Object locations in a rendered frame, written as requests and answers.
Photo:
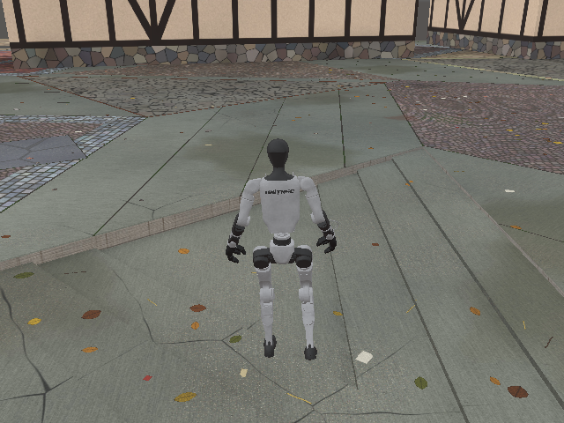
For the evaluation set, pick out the humanoid robot torso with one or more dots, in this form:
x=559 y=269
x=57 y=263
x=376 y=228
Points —
x=280 y=202

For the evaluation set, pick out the robot right upper arm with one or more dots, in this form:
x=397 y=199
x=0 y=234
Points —
x=313 y=198

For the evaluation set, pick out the robot left shin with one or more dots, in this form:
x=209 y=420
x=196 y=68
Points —
x=267 y=317

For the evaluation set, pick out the right robot hand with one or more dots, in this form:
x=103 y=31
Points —
x=323 y=240

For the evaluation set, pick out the robot right forearm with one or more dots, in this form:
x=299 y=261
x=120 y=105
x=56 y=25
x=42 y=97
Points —
x=326 y=228

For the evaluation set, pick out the robot left upper arm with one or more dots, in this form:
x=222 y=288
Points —
x=247 y=200

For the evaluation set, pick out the robot left forearm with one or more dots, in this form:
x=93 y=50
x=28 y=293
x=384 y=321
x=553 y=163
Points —
x=235 y=234

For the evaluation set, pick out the left robot hand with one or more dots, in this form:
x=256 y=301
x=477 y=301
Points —
x=229 y=252

